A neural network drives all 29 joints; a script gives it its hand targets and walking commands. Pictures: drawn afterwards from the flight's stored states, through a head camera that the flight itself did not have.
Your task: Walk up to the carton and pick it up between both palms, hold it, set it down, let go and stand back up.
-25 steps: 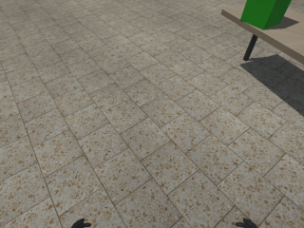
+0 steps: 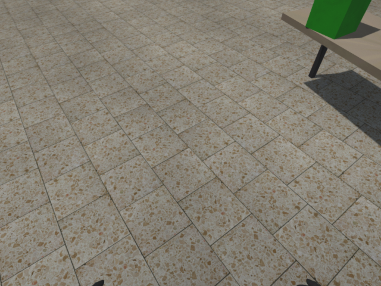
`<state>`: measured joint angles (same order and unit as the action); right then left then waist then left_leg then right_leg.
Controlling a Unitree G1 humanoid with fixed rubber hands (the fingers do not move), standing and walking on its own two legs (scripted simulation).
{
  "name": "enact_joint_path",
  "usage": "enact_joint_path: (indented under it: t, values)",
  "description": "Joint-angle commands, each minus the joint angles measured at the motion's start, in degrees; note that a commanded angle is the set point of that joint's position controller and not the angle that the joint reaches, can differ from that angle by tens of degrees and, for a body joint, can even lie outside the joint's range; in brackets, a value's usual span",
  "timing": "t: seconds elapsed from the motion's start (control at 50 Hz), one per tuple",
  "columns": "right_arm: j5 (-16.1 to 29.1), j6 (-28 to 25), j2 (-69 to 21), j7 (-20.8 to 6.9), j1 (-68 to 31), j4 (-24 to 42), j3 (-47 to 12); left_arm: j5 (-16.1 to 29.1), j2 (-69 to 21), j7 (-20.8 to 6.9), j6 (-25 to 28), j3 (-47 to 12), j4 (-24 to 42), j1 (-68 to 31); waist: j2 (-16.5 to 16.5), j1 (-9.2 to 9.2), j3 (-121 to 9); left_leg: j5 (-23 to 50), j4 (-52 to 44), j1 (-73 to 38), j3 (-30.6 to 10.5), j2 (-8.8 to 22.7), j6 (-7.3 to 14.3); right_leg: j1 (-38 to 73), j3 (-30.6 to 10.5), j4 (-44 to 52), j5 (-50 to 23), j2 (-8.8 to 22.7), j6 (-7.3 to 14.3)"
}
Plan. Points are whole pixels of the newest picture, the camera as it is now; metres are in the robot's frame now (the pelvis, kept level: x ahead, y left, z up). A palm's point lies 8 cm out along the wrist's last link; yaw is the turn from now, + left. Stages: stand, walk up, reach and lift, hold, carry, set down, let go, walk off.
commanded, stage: stand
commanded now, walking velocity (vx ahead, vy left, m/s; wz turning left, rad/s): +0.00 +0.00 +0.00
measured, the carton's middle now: (339, 6) +1.56 -0.81 -0.04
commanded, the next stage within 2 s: walk up in 0.12 s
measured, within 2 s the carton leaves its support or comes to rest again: neither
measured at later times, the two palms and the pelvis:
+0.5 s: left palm out of the picture +0.12 +0.24 -0.09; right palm out of the picture +0.07 -0.31 -0.11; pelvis +0.02 -0.03 +0.00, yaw -9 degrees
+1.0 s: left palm (137, 219) +0.31 +0.18 -0.14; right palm (362, 247) +0.23 -0.36 -0.09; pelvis +0.20 -0.07 -0.03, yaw -27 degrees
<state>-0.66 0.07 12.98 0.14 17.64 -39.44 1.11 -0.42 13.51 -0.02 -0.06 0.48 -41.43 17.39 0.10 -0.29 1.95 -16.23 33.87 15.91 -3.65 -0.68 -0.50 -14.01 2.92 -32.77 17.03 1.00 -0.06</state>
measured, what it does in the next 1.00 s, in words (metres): walks ahead, turning right: right foot, then left foot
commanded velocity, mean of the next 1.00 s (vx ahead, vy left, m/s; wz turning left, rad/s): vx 0.00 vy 0.00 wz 0.00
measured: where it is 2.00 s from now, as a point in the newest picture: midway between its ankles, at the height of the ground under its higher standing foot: (244, 203)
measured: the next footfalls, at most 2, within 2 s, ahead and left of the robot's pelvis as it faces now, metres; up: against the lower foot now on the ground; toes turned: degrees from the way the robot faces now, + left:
right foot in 0.58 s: +0.11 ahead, -0.22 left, +0.00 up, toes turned -19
left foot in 0.98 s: +0.39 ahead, -0.01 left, +0.00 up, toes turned -26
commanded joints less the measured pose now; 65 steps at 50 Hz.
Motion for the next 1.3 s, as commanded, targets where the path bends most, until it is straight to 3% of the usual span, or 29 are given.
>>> enact_joint_path:
  t: [0.0,0.28,0.3,0.32,0.34,0.36,0.4,0.44,0.5,0.52,0.54,0.56,0.58,0.6,0.62,0.66,0.7,0.86,0.9,0.94,0.96,0.98,1.0,1.02,1.04,1.08,1.2,1.24,1.28]
  values:
    - [0.0,-1.5,7.7,0.4,0.1,5.3,2.4,0.0,7.9,0.3,1.4,2.1,5.1,0.3,0.5,0.00,-1.2,6.2,-6.8,0.9,-4.7,4.2,2.0,-0.1,-5.8,7.4,-2.8,4.8,2.2]
    - [0.1,-1.4,8.0,0.5,0.0,3.9,1.9,0.1,8.2,0.3,1.1,2.3,4.1,0.7,0.4,-0.05,-0.5,6.1,-7.3,0.6,-4.9,4.1,1.9,0.5,-6.0,7.7,-3.1,4.8,2.0]
    - [-4.3,-2.1,12.3,-0.3,-1.7,6.5,5.2,-1.3,12.1,-1.4,1.0,5.4,4.2,4.5,5.2,0.88,-3.9,-23.0,-3.2,-11.8,-5.8,5.7,6.1,-14.8,-14.6,2.8,22.2,4.5,5.7]
    - [-4.1,-2.7,13.3,-0.7,4.5,5.6,6.2,-1.9,11.7,-2.3,0.8,5.5,6.8,-2.3,5.8,6.46,0.5,-31.2,-8.4,-16.5,-12.3,11.0,10.0,-28.8,-10.6,-0.8,22.3,3.5,3.4]
    - [-4.1,-3.3,16.4,-0.6,7.1,3.2,6.8,-1.9,8.2,-3.0,0.7,4.6,10.0,-7.2,14.8,9.15,2.1,-35.3,-20.0,-19.4,-25.5,22.2,16.4,-36.9,-3.3,-17.3,13.6,0.5,1.2]
    - [-4.5,-4.1,16.4,0.2,4.9,2.9,6.4,-3.4,8.8,-3.2,0.7,4.7,11.4,-8.0,10.0,8.59,3.9,-33.4,-23.6,-14.2,-30.1,29.1,19.6,-37.9,-5.7,-28.0,10.1,5.4,0.9]
    - [-5.2,-5.8,15.3,1.3,-4.3,3.1,5.9,-2.6,9.8,-4.0,0.6,5.8,8.9,1.1,4.8,2.56,2.1,-28.3,-22.4,-7.9,-22.4,27.7,17.6,-30.6,-9.0,-31.3,5.7,9.8,0.9]
    - [-4.1,-6.1,15.0,0.6,-8.3,2.4,5.7,-1.9,9.0,-4.9,0.7,6.1,8.4,3.4,8.4,0.70,1.6,-24.8,-21.8,-3.6,-11.2,23.6,14.6,-22.6,-7.3,-24.2,7.4,10.2,0.4]
    - [-4.0,-5.2,16.2,-1.0,-11.4,2.2,6.3,-0.2,8.5,-5.5,1.7,6.4,6.5,6.3,11.0,-0.19,1.3,-25.5,-16.0,4.0,3.2,17.9,12.2,-7.1,2.1,-13.6,7.0,6.8,1.4]
    - [-4.0,-4.6,16.2,-1.3,-12.6,2.1,6.1,0.2,8.9,-5.2,2.2,7.1,5.2,9.6,8.6,-1.96,0.5,-29.7,-11.7,8.6,6.5,16.6,11.5,0.6,5.6,-10.5,3.7,4.9,2.1]
    - [-4.1,-3.8,14.6,-1.6,-13.0,2.0,5.3,0.2,9.8,-4.6,2.6,8.1,2.8,14.9,2.1,-4.55,-0.9,-33.6,-3.4,14.1,10.5,14.1,10.2,9.2,8.2,-8.4,2.4,2.4,2.6]
    - [-4.0,-3.0,10.5,-2.1,-12.5,2.2,3.7,-0.1,11.7,-3.4,2.9,9.3,-0.2,22.8,-10.1,-8.47,-2.2,-31.7,16.0,19.3,15.4,8.8,7.9,16.1,5.8,-5.6,9.2,-0.7,4.3]
    - [-2.5,-2.9,4.6,-3.1,-14.4,6.4,1.0,-1.4,17.2,-1.9,3.3,9.2,0.3,25.0,-27.5,-10.92,0.3,-26.3,41.2,34.6,15.3,1.5,4.2,15.8,-28.5,10.9,34.6,11.7,10.3]
    - [-1.6,-3.2,7.8,-3.5,-16.3,11.4,1.8,-2.0,19.0,-0.8,3.3,7.8,3.9,17.8,-18.5,-6.83,4.1,-18.5,43.6,39.7,1.6,2.6,3.1,10.0,-55.5,28.6,49.5,20.8,16.7]
    - [-1.1,-3.1,10.5,-3.7,-15.8,10.7,2.1,-1.6,19.5,0.4,3.0,8.0,4.3,11.6,-10.8,-3.62,8.1,-14.1,43.7,40.8,-1.4,5.8,2.6,6.4,-56.8,30.7,52.8,23.8,18.4]
    - [-0.7,-3.0,12.6,-3.6,-9.4,7.1,2.5,-2.4,18.3,1.5,3.1,6.8,4.6,8.1,-7.1,-0.46,4.9,-8.8,36.8,31.9,-1.7,8.6,1.2,1.0,-40.0,22.6,40.5,18.9,15.7]
    - [-1.4,-2.9,12.1,-4.4,-7.2,5.6,3.2,-2.9,16.9,1.4,4.1,6.2,3.7,6.5,-9.4,-0.31,2.3,-7.3,28.8,23.1,-0.3,7.5,-0.3,-4.3,-30.1,21.2,31.8,15.0,14.2]
    - [-1.7,-2.6,8.5,-4.9,-10.0,9.8,3.3,-2.1,15.7,0.4,5.2,6.5,1.4,6.5,-5.8,-1.53,4.5,4.4,11.5,15.6,0.9,5.2,0.4,-6.4,-23.1,17.7,24.3,12.3,12.5]
    - [-1.7,-3.0,8.2,-4.4,-5.8,9.8,3.8,-2.4,15.5,0.2,4.8,6.6,2.2,4.5,-5.8,0.87,3.6,3.4,8.6,5.7,2.6,3.9,0.9,-11.3,-21.4,13.5,23.1,11.1,11.1]
    - [-1.9,-3.8,10.0,-3.3,6.5,7.5,5.0,-2.7,13.4,0.0,3.7,5.6,3.8,1.6,-0.2,7.11,1.0,1.1,5.4,-14.2,4.5,1.1,2.0,-22.9,-17.3,-0.7,24.9,7.1,7.8]
    - [-2.5,-4.4,13.8,-2.4,14.1,5.8,5.6,-2.8,7.9,-0.3,3.4,3.9,4.8,4.2,12.2,10.13,-3.8,-13.6,0.8,-22.9,-4.4,6.6,3.5,-28.3,-9.9,-21.8,22.7,0.4,5.1]
    - [-3.2,-4.8,20.1,-1.4,14.8,7.3,5.7,-2.5,3.2,-0.3,3.7,2.1,8.8,6.2,24.2,9.03,-5.3,-41.6,-18.5,-21.2,-38.1,23.2,7.4,-36.6,-5.9,-42.4,21.9,-5.7,1.6]
    - [-2.4,-4.6,21.4,-0.4,7.5,8.5,5.9,-3.1,6.9,-0.1,3.1,3.0,10.3,6.4,14.5,4.81,-0.9,-50.4,-29.5,-11.2,-51.0,27.4,11.8,-35.5,-11.2,-47.7,14.3,-1.6,2.0]
    - [-1.9,-4.2,19.0,0.0,0.9,8.1,5.4,-3.4,8.5,-0.4,2.1,3.6,8.7,5.4,10.3,2.17,4.0,-49.0,-26.8,-6.3,-43.6,26.6,13.2,-35.9,-9.9,-48.9,9.5,2.4,1.5]
    - [-1.9,-4.0,16.6,-0.1,-1.5,7.8,5.0,-3.0,9.1,-0.8,1.4,3.9,7.7,5.2,9.1,1.85,6.1,-41.9,-23.5,-2.8,-33.1,23.2,13.6,-34.2,-8.6,-46.2,6.0,4.6,1.0]
    - [-2.3,-4.2,13.4,-0.4,-2.5,5.9,4.0,-2.1,9.4,-1.5,1.1,4.6,6.6,6.9,10.2,1.25,5.6,-29.5,-21.6,1.5,-18.2,18.2,12.8,-27.2,-8.2,-37.9,4.3,5.5,-0.4]
    - [-2.6,-4.8,14.6,-0.9,1.6,1.7,4.1,-1.3,6.9,-2.4,2.5,4.6,9.9,-0.1,8.0,3.36,4.2,-10.0,-19.4,-1.8,-2.6,19.3,14.8,-19.2,-3.3,-16.5,1.4,5.0,1.1]
    - [-2.4,-4.3,15.1,-1.3,1.2,1.5,4.0,-1.3,6.6,-2.2,3.2,4.9,10.4,-0.1,7.2,2.72,2.8,-8.9,-16.7,-0.5,2.0,18.1,13.4,-12.0,-0.4,-10.9,-1.9,2.9,2.4]
    - [-1.9,-3.4,15.1,-1.7,0.7,1.2,3.6,-1.5,7.1,-1.6,3.8,5.6,10.0,4.1,4.0,-0.09,1.3,-9.5,-8.8,4.4,7.3,16.5,11.5,0.3,3.4,-5.5,-5.1,-0.6,3.5]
